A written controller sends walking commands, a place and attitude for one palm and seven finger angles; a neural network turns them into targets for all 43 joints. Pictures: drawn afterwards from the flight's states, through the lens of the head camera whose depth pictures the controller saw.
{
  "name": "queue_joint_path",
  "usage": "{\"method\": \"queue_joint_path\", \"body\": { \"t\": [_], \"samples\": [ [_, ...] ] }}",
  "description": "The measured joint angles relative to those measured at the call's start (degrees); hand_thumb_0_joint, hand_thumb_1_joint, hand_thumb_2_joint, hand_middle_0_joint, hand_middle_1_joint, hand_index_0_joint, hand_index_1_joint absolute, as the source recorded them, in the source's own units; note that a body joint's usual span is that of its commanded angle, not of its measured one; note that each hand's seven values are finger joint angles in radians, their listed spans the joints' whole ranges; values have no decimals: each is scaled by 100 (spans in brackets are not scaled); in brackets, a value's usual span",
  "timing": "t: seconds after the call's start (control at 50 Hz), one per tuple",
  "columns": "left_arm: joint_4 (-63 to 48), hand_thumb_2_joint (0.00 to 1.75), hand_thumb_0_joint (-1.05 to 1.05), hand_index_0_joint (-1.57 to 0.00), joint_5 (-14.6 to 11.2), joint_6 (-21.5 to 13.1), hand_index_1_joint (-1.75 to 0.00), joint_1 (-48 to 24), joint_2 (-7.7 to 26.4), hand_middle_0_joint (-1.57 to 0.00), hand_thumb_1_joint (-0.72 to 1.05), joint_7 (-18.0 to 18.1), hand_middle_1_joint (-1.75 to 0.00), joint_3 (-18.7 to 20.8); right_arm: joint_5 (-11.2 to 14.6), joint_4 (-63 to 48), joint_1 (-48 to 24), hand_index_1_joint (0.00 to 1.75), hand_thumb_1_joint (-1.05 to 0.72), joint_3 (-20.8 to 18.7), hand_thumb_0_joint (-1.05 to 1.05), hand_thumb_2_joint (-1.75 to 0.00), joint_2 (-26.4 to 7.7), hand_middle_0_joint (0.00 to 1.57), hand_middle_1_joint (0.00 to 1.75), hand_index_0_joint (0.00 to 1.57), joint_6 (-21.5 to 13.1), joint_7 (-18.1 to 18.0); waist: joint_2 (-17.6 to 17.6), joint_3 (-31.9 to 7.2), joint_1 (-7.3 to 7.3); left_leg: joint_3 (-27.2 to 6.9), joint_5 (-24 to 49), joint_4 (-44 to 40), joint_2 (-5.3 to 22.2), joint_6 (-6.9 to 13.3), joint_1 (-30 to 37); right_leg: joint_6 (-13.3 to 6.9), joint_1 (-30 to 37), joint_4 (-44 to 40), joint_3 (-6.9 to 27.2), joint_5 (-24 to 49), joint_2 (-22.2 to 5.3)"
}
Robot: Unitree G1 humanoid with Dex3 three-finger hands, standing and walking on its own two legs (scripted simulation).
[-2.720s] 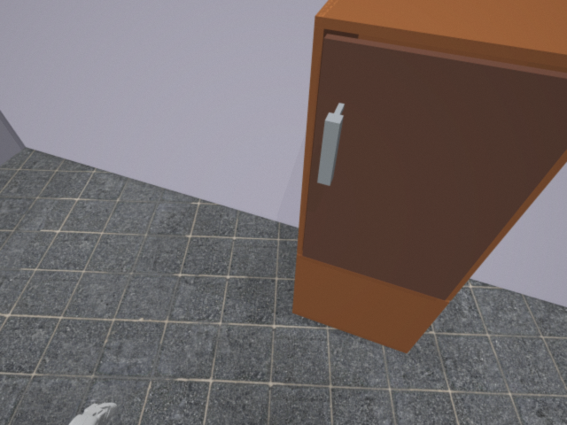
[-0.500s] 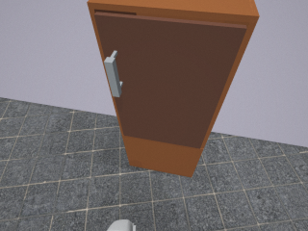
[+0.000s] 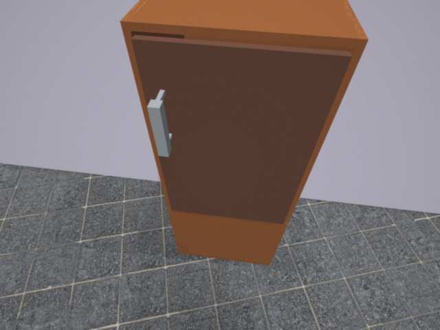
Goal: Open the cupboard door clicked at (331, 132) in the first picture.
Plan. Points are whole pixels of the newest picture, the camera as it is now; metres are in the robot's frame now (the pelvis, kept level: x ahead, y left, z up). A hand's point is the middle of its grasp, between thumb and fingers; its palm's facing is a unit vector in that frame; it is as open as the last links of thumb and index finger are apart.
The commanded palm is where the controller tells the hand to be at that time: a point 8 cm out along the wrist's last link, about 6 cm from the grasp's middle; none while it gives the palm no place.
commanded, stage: come to a stop and stand still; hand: left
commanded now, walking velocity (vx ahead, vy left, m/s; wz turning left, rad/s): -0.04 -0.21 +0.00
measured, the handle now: (163, 123) +0.50 +0.17 +0.09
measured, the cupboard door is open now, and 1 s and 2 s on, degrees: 0 0 0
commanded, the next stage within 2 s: look again from close up in 1.10 s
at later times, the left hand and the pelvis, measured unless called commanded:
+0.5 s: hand out of the picture +0.02 +0.16 -0.17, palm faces -0.04 -0.98 -0.20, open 7.3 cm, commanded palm none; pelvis -0.04 -0.02 +0.00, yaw -2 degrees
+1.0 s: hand out of the picture -0.01 +0.17 -0.18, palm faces +0.01 -0.98 -0.18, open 7.3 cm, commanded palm none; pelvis -0.01 +0.00 +0.00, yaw -2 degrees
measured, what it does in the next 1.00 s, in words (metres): steps on the spot: right foot, then left foot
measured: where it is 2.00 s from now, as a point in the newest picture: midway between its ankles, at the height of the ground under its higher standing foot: outside the picture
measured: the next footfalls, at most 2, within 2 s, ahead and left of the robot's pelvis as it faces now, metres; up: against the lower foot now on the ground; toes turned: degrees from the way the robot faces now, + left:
right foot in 0.44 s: -0.05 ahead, -0.14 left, +0.00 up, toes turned -5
left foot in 0.80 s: +0.06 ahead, +0.09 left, +0.00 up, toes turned +4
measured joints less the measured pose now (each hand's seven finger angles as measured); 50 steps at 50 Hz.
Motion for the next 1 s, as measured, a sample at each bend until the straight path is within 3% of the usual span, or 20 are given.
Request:
{"method": "queue_joint_path", "body": {
  "t": [0.06,0.12,0.2,0.28,0.4,0.46,0.52,0.58,0.7,0.78,0.8,0.84,0.88,0.94,1.0],
  "samples": [
    [0,90,1,-20,-33,98,-30,-90,133,-20,91,3,-30,75,-30,48,97,30,-91,6,0,-90,93,20,30,20,-94,-46,-224,28,-14,123,-139,-236,-113,171,122,142,-287,613,37,-428,-116],
    [-42,90,1,-20,-4,203,-30,-204,235,-20,91,-27,-30,161,-109,28,177,30,-92,48,0,-90,85,20,30,20,-134,-122,-290,79,-57,202,15,-371,-50,249,118,250,-836,2039,-2,-1125,-55],
    [-105,90,1,-20,18,263,-30,-334,377,-20,91,-153,-30,270,-170,70,310,30,-92,72,0,-90,28,20,30,20,-111,-137,-334,115,-142,217,274,-674,71,243,119,368,-1252,3121,-60,-848,-142],
    [-87,90,1,-20,12,345,-30,-416,434,-20,91,-242,-30,282,-190,130,479,30,-91,15,0,-90,-70,20,30,20,-91,-113,-332,67,-251,228,420,-822,172,189,74,432,-1098,2739,-144,-723,-367],
    [-33,90,1,-20,-21,298,-30,-553,329,-19,91,-312,-30,166,-225,239,785,30,-90,-87,1,-90,-257,20,30,20,-52,-36,-155,-30,-457,139,525,-846,272,48,-47,321,-225,756,-449,-806,-491],
    [12,90,1,-20,-22,102,-30,-523,256,-20,91,-270,-30,106,-167,368,974,30,-90,-105,1,-90,-301,20,30,20,0,-6,-179,-114,-406,146,174,-424,198,-50,-213,225,318,-400,-518,-115,-521],
    [148,90,1,-20,-17,37,-30,-382,27,-20,92,-196,-30,-2,-154,518,1121,30,-90,-101,1,-90,-376,20,30,20,117,35,30,-233,-339,77,-710,274,169,-4,-386,192,495,-459,-603,-52,-464],
    [271,90,1,-20,-35,-50,-30,-184,-66,-20,93,-148,-30,-44,-146,574,1138,30,-90,-70,1,-90,-363,20,29,20,89,75,83,-267,-242,181,-571,681,111,7,-473,172,717,-684,-588,-54,-482],
    [413,90,1,-20,-27,-100,-30,-2,-239,-20,92,-51,-30,-107,-74,442,808,30,-91,-16,1,-90,-242,20,29,20,65,80,166,46,-122,374,-538,874,51,-42,-538,202,798,-547,-645,-214,-506],
    [439,90,1,-20,-10,-34,-30,104,-265,-20,91,16,-30,-77,-49,274,442,30,-91,-14,1,-90,-139,20,29,20,68,70,45,246,-16,482,-281,303,-46,-16,-313,292,637,-141,-619,-477,-586],
    [440,90,1,-21,-16,-11,-30,135,-256,-20,91,24,-30,-68,-50,224,365,30,-91,-25,1,-90,-137,20,30,20,37,55,5,281,-4,523,74,-1,-65,22,-178,329,562,39,-605,-583,-607],
    [460,90,1,-20,-48,62,-30,98,-181,-20,91,41,-30,-40,-61,157,181,30,-92,-36,1,-90,-77,20,30,20,-56,32,-211,386,12,627,48,-68,-189,314,-133,360,312,565,-537,-699,-747],
    [452,90,1,-20,-67,122,-30,27,-109,-20,91,72,-30,-27,-58,82,35,30,-92,-8,1,-90,-23,20,30,20,-130,2,-348,444,66,724,-28,-74,-225,458,-111,356,-41,1289,-417,-1164,-752],
    [445,90,1,-20,-57,174,-30,-131,-48,-20,91,70,-30,-24,-65,35,-126,30,-91,40,1,-90,18,20,30,20,-170,-48,-363,436,52,752,67,-295,-227,509,-4,346,-393,1925,-402,-1464,-702],
    [390,90,1,-20,-36,161,-30,-302,-29,-20,91,25,-30,-34,-83,51,-229,30,-91,63,1,-90,24,20,30,20,-150,-39,-291,379,24,734,193,-494,-242,515,84,347,-434,1647,-495,-1277,-736]
  ]
}}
